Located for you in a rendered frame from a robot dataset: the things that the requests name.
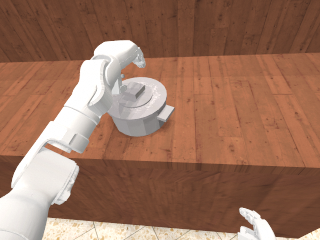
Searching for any pot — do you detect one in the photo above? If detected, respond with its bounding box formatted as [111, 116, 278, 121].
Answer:
[112, 103, 175, 137]

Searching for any left robot hand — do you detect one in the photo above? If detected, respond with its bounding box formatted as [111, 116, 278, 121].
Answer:
[94, 40, 146, 95]

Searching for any robot left forearm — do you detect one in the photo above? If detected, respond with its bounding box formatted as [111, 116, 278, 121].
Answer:
[11, 52, 121, 189]

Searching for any knob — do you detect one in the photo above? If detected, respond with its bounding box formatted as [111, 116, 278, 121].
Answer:
[122, 81, 145, 99]

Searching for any right robot hand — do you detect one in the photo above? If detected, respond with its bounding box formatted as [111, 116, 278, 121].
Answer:
[237, 207, 277, 240]

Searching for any table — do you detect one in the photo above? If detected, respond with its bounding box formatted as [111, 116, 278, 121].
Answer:
[0, 0, 320, 239]

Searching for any robot left upper arm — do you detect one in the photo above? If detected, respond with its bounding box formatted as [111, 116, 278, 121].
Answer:
[0, 147, 80, 240]

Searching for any lid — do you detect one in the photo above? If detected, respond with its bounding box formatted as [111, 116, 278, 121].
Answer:
[107, 77, 167, 122]

